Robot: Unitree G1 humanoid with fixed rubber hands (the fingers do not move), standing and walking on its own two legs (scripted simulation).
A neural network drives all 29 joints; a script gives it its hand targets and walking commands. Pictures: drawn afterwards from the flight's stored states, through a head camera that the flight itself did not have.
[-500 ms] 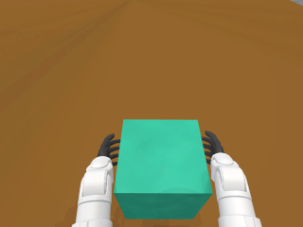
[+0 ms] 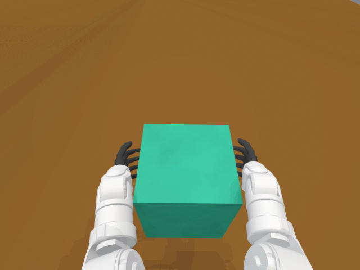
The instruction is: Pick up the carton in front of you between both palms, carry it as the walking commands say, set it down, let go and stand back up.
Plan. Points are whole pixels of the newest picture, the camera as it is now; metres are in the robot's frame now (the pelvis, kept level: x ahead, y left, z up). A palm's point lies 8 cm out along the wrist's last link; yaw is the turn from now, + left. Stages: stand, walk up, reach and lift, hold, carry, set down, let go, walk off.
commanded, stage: set down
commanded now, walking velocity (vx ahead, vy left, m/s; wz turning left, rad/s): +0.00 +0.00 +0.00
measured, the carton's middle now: (185, 184) +0.34 +0.01 -0.03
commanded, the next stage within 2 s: none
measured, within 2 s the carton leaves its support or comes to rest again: neither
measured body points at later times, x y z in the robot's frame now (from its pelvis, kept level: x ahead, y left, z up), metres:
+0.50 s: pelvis -0.01 +0.00 -0.10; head +0.21 +0.02 +0.29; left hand +0.39 +0.17 -0.19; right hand +0.40 -0.13 -0.18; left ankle +0.08 +0.10 -0.73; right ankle +0.03 -0.11 -0.73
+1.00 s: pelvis -0.04 +0.00 -0.23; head +0.23 +0.03 +0.14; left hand +0.42 +0.19 -0.34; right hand +0.43 -0.12 -0.33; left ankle +0.08 +0.10 -0.73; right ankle +0.03 -0.11 -0.73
